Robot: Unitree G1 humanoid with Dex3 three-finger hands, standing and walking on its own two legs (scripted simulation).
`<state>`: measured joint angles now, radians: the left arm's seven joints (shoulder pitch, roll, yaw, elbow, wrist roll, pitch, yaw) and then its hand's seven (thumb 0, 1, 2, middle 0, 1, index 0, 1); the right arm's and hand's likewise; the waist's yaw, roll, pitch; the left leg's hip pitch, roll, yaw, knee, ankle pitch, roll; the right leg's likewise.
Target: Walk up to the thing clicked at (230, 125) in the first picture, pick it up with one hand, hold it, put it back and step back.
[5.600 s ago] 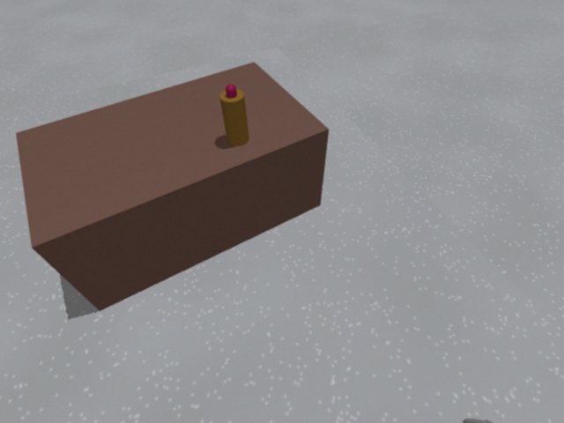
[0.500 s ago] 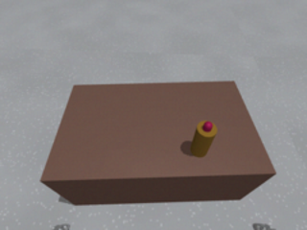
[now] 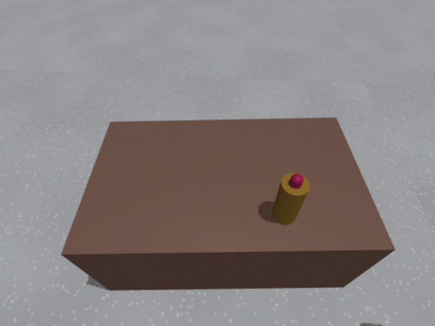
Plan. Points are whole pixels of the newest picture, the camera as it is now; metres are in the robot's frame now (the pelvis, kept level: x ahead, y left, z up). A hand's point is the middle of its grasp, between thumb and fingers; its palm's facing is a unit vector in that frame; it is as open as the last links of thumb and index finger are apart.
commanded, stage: stand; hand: right
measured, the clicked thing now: (290, 197) +0.48 -0.20 -0.22
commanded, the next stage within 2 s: go down in 1.38 s
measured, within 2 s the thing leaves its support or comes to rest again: neither
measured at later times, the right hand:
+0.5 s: hand out of the picture +0.06 -0.25 -0.16, palm faces -0.02 +0.94 -0.33, open 7.4 cm
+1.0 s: hand out of the picture +0.08 -0.25 -0.16, palm faces -0.02 +0.94 -0.33, open 7.4 cm
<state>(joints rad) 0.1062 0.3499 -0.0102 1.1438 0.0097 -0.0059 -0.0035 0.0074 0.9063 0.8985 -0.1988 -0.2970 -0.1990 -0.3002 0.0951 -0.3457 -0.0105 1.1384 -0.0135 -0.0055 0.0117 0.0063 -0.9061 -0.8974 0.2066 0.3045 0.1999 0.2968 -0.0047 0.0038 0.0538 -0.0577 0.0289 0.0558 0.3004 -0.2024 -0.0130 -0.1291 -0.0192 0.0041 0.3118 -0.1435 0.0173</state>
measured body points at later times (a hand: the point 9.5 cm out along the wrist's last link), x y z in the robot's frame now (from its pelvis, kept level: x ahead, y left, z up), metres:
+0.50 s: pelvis -0.01 +0.00 +0.00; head +0.00 +0.00 +0.45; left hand +0.07 +0.30 -0.13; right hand +0.06 -0.30 -0.14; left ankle -0.02 +0.12 -0.75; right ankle +0.02 -0.13 -0.75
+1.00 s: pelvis +0.00 +0.00 +0.00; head +0.01 +0.00 +0.45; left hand +0.08 +0.30 -0.13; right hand +0.08 -0.30 -0.13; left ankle -0.02 +0.12 -0.75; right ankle +0.02 -0.13 -0.75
